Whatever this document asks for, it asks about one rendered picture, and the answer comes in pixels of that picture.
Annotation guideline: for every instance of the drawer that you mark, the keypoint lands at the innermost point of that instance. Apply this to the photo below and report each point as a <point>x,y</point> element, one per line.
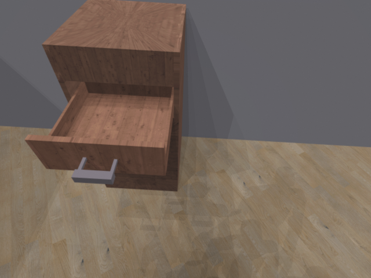
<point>107,121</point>

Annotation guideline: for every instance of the handle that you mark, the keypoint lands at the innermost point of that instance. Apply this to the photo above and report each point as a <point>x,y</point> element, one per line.
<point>94,176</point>

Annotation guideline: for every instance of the cabinet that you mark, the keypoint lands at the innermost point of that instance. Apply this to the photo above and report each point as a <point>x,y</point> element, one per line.
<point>126,42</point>

